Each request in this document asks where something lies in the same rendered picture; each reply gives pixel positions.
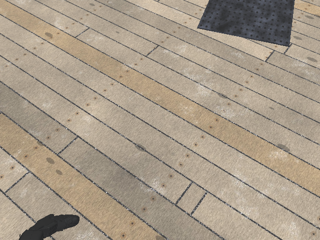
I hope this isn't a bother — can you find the left robot hand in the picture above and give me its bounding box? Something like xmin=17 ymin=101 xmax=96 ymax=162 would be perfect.
xmin=19 ymin=214 xmax=80 ymax=240

